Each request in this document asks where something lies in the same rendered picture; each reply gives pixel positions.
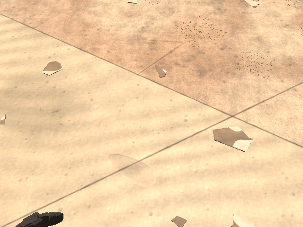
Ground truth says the robot left hand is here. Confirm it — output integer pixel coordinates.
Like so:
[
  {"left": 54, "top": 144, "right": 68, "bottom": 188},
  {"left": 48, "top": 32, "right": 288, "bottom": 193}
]
[{"left": 15, "top": 212, "right": 63, "bottom": 227}]

